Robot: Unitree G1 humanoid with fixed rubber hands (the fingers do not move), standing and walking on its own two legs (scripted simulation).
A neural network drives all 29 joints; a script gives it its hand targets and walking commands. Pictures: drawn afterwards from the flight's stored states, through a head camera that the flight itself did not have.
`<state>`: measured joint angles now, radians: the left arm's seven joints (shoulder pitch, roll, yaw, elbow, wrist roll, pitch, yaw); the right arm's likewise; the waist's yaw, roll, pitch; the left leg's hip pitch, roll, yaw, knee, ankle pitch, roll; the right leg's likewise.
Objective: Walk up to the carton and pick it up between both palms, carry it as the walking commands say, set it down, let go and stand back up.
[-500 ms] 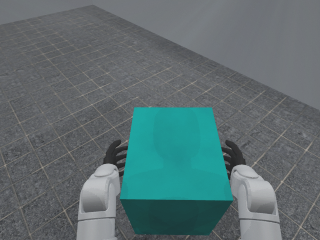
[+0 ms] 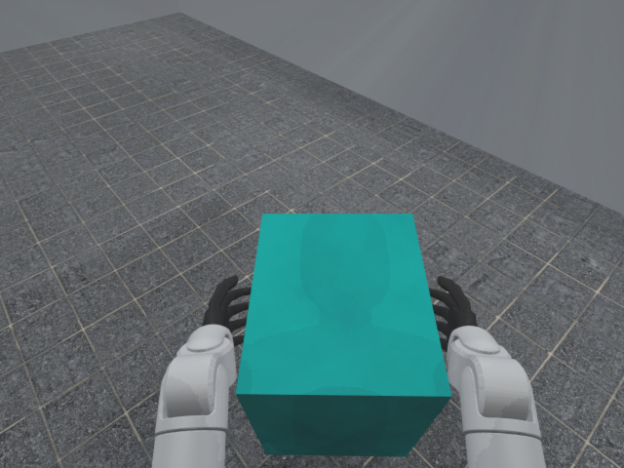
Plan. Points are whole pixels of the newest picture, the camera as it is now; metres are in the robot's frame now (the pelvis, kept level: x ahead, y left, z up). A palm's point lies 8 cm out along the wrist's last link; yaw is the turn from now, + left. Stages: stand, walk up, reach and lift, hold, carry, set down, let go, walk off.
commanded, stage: carry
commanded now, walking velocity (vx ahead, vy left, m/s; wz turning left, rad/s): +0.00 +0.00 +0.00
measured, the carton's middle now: (336, 339) +0.31 +0.00 -0.02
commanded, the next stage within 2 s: hold in 0.26 s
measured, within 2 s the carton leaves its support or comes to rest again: neither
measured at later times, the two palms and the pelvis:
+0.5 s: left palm (227, 327) +0.29 +0.14 +0.05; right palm (464, 326) +0.29 -0.16 +0.06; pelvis +0.00 -0.01 +0.01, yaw -1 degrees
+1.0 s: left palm (228, 325) +0.29 +0.14 +0.05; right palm (464, 325) +0.29 -0.16 +0.05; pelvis +0.01 -0.01 +0.01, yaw -1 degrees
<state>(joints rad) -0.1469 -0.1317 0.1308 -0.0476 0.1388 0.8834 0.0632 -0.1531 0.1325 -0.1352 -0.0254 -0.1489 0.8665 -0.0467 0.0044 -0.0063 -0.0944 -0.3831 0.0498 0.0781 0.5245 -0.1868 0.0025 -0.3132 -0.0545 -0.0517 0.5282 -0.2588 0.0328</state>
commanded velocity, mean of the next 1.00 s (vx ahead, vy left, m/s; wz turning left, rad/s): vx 0.00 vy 0.00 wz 0.00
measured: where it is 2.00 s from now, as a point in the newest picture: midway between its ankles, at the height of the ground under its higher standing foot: outside the picture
